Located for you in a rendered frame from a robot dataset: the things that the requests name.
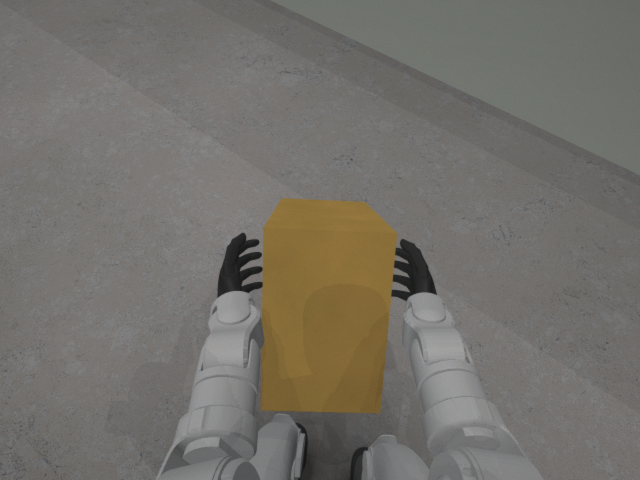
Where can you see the left robot forearm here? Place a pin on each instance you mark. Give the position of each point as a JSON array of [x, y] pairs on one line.
[[221, 416]]

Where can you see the right robot hand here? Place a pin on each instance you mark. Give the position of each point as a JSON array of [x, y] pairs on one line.
[[420, 278]]

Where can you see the robot shin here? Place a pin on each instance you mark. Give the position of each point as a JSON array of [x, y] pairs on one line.
[[285, 419], [383, 439]]

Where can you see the carton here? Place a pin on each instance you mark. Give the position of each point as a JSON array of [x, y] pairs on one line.
[[327, 283]]

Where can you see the right robot shin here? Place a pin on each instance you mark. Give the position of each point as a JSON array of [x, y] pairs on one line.
[[383, 439]]

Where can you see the left robot shin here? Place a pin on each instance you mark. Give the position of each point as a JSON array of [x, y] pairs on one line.
[[285, 419]]

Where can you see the right robot forearm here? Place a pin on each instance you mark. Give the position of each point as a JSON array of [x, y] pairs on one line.
[[456, 408]]

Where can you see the robot left upper arm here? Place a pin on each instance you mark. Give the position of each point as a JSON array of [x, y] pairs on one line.
[[224, 468]]

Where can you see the robot right upper arm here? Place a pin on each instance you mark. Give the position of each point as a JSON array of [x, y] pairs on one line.
[[460, 462]]

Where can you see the left robot hand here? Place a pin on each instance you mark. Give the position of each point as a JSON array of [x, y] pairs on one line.
[[230, 277]]

